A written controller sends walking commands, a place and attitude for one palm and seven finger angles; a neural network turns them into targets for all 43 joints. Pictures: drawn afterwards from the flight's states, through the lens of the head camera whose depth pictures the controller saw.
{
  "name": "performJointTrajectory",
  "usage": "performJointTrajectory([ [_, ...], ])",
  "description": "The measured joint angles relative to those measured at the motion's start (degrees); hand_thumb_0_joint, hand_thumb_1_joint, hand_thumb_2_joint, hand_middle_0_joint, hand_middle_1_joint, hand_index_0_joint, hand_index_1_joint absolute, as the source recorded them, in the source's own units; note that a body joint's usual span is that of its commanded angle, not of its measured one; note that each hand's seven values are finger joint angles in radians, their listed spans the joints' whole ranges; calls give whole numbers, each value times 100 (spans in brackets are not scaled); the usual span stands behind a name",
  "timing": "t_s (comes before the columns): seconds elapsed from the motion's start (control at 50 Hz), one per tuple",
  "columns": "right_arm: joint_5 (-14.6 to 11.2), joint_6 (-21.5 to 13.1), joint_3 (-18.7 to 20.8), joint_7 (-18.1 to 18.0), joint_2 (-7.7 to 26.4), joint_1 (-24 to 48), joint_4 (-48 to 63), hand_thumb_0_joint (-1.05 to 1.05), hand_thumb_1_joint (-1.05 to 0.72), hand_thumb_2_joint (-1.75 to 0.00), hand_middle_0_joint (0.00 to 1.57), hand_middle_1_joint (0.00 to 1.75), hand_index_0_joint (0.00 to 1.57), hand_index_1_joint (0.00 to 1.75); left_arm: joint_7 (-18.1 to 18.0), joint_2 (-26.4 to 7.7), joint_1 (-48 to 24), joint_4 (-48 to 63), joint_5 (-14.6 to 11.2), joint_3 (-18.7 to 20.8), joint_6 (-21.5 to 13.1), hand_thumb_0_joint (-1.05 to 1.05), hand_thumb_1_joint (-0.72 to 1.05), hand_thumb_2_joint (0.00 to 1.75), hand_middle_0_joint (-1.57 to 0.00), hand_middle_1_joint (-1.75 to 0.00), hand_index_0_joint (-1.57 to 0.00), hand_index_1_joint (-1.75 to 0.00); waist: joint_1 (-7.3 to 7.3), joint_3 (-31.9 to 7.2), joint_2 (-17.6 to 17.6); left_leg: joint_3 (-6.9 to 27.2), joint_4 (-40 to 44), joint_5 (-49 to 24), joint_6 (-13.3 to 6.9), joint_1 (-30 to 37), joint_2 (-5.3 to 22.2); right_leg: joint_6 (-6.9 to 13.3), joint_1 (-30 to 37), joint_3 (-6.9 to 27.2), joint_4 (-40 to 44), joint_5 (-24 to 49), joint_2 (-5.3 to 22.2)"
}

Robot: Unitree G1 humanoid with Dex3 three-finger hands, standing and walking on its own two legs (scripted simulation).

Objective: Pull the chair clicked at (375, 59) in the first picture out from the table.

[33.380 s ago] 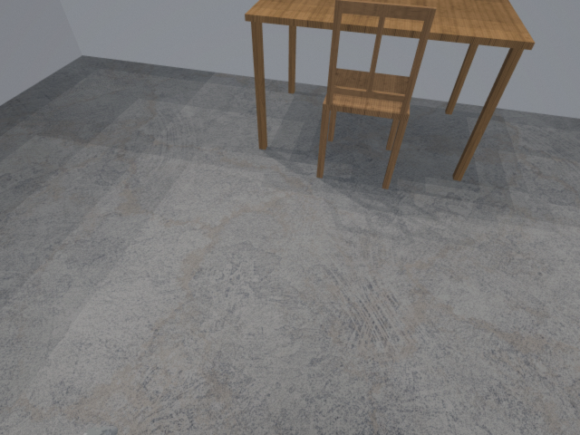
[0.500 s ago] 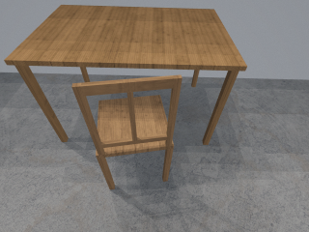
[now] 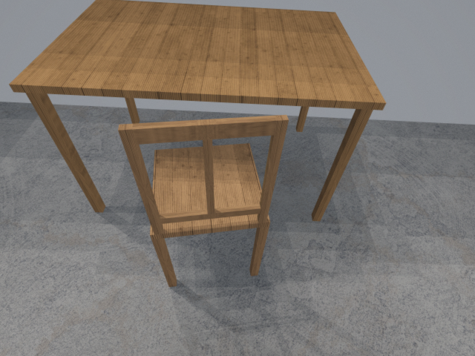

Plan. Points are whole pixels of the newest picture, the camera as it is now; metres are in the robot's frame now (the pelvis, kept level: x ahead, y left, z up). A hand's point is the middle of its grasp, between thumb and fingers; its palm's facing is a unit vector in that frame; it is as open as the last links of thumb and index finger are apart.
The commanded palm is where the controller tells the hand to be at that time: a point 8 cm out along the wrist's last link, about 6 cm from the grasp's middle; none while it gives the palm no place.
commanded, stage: come to a stop and stand still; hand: left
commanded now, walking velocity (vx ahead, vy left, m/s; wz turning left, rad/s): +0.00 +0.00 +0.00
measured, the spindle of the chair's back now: (209, 179) +0.55 +0.11 -0.10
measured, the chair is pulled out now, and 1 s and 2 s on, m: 0.16 0.16 0.16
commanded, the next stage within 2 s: look again from close up in 0.06 s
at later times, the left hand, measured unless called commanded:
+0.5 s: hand out of the picture -0.01 +0.15 -0.18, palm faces +0.04 -0.99 -0.15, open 7.4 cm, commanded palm none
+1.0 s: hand out of the picture -0.03 +0.14 -0.18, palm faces +0.05 -0.99 -0.15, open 7.4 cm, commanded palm none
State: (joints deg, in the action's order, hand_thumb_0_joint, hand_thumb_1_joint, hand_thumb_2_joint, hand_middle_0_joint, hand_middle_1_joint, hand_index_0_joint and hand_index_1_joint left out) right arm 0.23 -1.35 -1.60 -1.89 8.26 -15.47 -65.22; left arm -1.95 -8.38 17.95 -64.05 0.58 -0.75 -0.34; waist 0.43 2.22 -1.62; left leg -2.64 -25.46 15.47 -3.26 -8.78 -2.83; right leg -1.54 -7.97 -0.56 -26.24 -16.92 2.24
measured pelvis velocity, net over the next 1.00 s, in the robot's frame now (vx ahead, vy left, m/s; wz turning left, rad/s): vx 0.00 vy -0.02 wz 0.01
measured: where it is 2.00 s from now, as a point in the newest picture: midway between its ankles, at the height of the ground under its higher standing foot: outside the picture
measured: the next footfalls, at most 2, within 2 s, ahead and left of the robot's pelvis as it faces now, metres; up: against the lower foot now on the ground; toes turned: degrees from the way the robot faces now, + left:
left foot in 1.56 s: +0.16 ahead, +0.04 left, +0.00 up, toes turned +15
right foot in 1.92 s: +0.22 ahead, -0.28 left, +0.00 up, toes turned +13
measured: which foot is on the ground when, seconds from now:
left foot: down 0.00-1.00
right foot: down 0.00-1.00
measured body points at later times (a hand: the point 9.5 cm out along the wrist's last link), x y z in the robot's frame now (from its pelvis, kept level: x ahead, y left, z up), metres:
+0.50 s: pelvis +0.00 -0.01 +0.00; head +0.01 +0.00 +0.45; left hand -0.02 +0.20 -0.16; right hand -0.01 -0.22 -0.16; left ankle -0.02 +0.08 -0.74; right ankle -0.03 -0.14 -0.74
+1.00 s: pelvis +0.00 -0.02 +0.00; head +0.01 -0.01 +0.45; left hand -0.03 +0.19 -0.16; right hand -0.01 -0.23 -0.16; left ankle -0.02 +0.08 -0.74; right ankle -0.03 -0.14 -0.74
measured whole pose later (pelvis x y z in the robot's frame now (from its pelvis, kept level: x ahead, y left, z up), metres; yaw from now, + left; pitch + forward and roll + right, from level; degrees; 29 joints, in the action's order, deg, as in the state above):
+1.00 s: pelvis +0.00 -0.02 +0.00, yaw +0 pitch -1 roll +0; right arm 0.1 -1.3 -1.4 -2.1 7.2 -16.4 -66.3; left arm -2.0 -7.1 18.9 -64.2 0.6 -0.5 -0.9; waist 0.5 1.7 -1.4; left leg -1.8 -23.6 14.2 -1.7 -8.1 -1.7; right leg -0.1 -7.5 -1.4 -25.0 -16.2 1.1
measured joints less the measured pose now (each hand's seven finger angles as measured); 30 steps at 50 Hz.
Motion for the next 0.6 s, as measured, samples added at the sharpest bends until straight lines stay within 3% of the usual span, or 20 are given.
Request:
performJointTrajectory([
  [0.6,-4,-11,24,-19,-79,-60,-90,1,-91,-90,20,30,20,30,-16,78,-7,5,4,26,-40,0,91,90,-19,-30,-20,-30,-13,-32,9,44,121,-74,65,44,35,61,30,-43,71,34,-36],
])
